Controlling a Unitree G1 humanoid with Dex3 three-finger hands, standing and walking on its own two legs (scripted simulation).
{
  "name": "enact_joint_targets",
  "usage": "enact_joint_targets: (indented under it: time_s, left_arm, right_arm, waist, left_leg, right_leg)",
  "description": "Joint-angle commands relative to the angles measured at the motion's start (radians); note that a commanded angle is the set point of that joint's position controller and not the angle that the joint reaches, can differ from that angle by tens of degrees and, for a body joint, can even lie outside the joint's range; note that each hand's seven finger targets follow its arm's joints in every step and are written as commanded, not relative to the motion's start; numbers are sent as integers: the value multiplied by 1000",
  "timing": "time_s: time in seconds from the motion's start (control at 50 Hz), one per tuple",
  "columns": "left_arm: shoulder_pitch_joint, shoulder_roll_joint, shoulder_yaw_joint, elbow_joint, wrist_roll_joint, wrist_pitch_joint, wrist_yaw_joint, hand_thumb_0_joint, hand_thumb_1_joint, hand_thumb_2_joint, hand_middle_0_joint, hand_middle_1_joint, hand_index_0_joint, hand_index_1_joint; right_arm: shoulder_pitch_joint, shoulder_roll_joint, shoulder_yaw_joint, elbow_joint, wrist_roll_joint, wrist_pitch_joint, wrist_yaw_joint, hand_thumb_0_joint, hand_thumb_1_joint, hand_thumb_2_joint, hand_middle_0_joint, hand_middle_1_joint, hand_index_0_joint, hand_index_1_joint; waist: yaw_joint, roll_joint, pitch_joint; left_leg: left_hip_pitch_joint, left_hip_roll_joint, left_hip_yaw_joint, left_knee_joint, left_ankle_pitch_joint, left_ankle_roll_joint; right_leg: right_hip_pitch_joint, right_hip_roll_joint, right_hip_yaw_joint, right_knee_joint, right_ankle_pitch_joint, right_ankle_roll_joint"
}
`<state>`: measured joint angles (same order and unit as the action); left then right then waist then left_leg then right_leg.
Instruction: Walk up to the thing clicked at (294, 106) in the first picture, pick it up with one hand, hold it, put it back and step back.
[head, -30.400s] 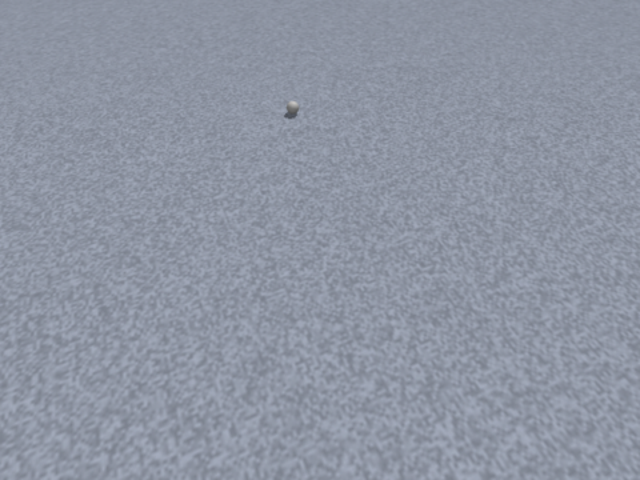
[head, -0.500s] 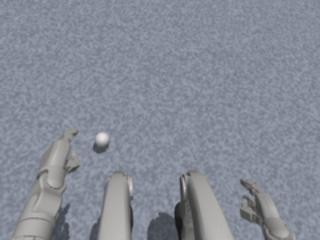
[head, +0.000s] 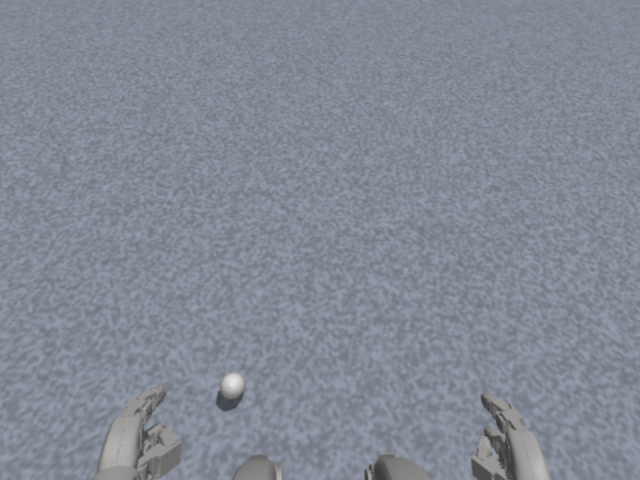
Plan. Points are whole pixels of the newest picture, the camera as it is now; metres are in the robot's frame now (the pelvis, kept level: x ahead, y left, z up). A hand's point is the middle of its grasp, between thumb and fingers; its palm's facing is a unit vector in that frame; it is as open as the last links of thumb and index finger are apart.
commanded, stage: home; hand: left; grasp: from above
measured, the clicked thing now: (232, 385) +0.46 +0.22 -0.65
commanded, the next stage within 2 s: none
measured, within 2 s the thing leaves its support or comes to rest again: neither
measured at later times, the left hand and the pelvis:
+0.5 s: hand (169, 469) +0.17 +0.18 -0.02, palm faces +0.07 -0.98 -0.19, open 7.4 cm; pelvis +0.01 -0.01 +0.03, yaw +1 degrees
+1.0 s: hand (170, 463) +0.17 +0.17 -0.02, palm faces +0.06 -0.98 -0.20, open 7.4 cm; pelvis +0.02 -0.01 +0.03, yaw +1 degrees
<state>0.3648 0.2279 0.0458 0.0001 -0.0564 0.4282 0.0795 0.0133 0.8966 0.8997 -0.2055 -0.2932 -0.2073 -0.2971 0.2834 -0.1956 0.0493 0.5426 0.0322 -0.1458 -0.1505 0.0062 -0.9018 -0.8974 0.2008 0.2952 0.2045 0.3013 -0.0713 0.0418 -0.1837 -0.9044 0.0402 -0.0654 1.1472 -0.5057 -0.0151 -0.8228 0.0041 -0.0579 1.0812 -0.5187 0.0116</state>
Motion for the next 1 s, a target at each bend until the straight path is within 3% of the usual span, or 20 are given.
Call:
enact_joint_targets:
  time_s: [0.0, 0.1, 0.22, 0.38, 0.5, 0.72, 0.78, 0.98]
  left_arm:
    - [69, 97, 62, -283, -13, -19, 0, 0, 900, 899, -199, -297, -199, -297]
    - [138, 85, 49, -314, -3, -15, -23, 0, 900, 899, -199, -297, -199, -297]
    - [114, 86, 36, -311, 2, -15, -50, 0, 900, 899, -199, -298, -199, -297]
    - [108, 97, 50, -316, 11, -26, -56, 0, 898, 898, -199, -297, -199, -297]
    - [100, 99, 44, -305, 16, -29, -53, 0, 894, 896, -198, -297, -199, -297]
    - [115, 97, 47, -313, 6, -28, -51, 0, 899, 899, -199, -298, -199, -298]
    - [118, 102, 52, -311, 9, -25, -49, 0, 900, 899, -199, -298, -199, -298]
    - [104, 100, 45, -312, 11, -24, -52, 0, 900, 899, -199, -298, -199, -298]
  right_arm:
    - [-40, -125, -50, -173, -2, -73, -37, 0, -899, -900, 200, 300, 200, 300]
    - [-32, -126, -61, -184, -13, -95, -46, 0, -900, -900, 200, 300, 200, 300]
    - [-48, -140, -66, -182, -22, -123, -47, 0, -900, -900, 200, 300, 200, 300]
    - [-53, -147, -69, -174, -27, -146, -42, 0, -900, -900, 200, 300, 200, 300]
    - [-68, -145, -65, -171, -28, -147, -42, 0, -900, -900, 200, 300, 200, 300]
    - [-62, -146, -66, -163, -27, -154, -48, 0, -900, -900, 200, 300, 200, 300]
    - [-65, -145, -66, -163, -25, -153, -49, 0, -900, -900, 200, 300, 200, 300]
    - [-66, -146, -69, -158, -27, -154, -48, 0, -900, -900, 200, 300, 200, 300]
  waist:
    - [18, 52, -141]
    - [17, 10, -82]
    - [12, -16, -13]
    - [23, 18, -56]
    - [27, 18, -26]
    - [26, -12, -68]
    - [36, 1, -55]
    - [32, 17, -42]
  left_leg:
    - [279, -34, 12, -241, 279, 23]
    - [308, -39, 17, -280, 285, 29]
    - [311, -42, 28, -305, 222, 33]
    - [344, -44, 28, -301, 261, 27]
    - [326, -44, 28, -307, 213, 26]
    - [334, -43, 32, -282, 256, 30]
    - [332, -41, 33, -289, 250, 29]
    - [334, -35, 24, -304, 242, 25]
  right_leg:
    - [181, 30, -4, -233, 282, -20]
    - [211, 31, -11, -284, 286, -15]
    - [200, 26, -15, -315, 221, -7]
    - [225, 20, -9, -297, 261, -9]
    - [212, 21, -10, -305, 219, -7]
    - [229, 19, -4, -300, 265, -2]
    - [222, 19, -4, -300, 256, -6]
    - [216, 23, -10, -294, 239, -10]
